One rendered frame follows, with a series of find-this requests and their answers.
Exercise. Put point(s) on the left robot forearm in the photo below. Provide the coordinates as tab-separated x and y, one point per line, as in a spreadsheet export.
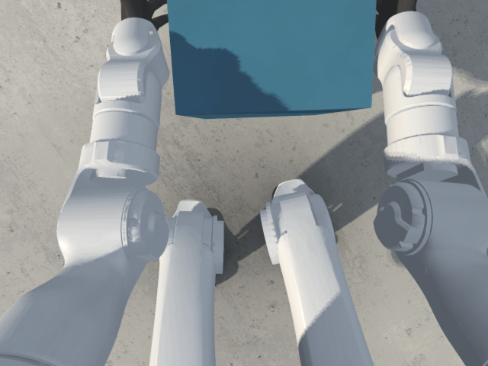
122	148

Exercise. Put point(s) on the right robot upper arm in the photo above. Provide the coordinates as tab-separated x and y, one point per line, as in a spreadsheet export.
439	231

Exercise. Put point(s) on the robot left hand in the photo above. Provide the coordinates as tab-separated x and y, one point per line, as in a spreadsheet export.
144	9

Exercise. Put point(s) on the right robot thigh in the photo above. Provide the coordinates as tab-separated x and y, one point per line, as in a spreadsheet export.
325	320

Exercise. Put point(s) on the right robot shin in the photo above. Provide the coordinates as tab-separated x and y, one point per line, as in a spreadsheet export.
318	207

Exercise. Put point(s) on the left robot upper arm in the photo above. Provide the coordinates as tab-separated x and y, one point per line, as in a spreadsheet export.
106	236

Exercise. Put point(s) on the carton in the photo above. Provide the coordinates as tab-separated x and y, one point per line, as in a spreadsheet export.
271	58

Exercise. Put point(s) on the right robot forearm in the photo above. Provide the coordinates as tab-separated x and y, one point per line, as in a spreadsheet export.
419	105

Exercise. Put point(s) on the robot right hand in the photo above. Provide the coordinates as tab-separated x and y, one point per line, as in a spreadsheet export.
388	8

